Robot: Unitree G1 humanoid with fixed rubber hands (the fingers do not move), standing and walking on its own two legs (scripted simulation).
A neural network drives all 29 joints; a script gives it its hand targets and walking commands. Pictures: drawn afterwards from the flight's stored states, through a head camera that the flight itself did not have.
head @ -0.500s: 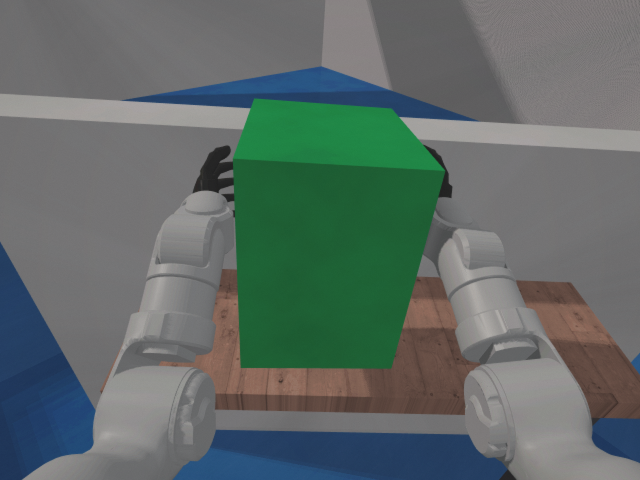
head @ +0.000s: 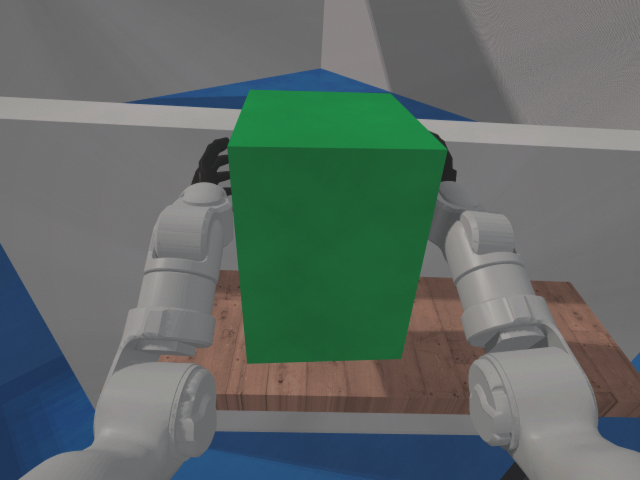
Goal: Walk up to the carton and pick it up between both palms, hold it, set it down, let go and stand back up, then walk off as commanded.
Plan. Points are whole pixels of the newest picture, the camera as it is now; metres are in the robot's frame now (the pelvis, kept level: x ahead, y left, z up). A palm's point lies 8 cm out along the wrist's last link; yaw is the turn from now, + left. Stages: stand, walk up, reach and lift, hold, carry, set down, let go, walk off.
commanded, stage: hold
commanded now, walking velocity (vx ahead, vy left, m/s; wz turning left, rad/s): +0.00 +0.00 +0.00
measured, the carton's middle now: (323, 220) +0.38 +0.00 +0.20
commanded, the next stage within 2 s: none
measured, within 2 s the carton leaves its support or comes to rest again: neither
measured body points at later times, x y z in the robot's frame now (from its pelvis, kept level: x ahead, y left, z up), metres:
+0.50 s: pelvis -0.01 +0.00 +0.00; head -0.08 +0.01 +0.44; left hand +0.38 +0.14 +0.26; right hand +0.38 -0.14 +0.27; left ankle +0.03 +0.12 -0.75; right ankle +0.05 -0.12 -0.75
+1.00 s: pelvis -0.01 +0.00 +0.00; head -0.08 +0.01 +0.44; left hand +0.38 +0.14 +0.26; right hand +0.38 -0.14 +0.27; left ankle +0.03 +0.12 -0.75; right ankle +0.05 -0.12 -0.75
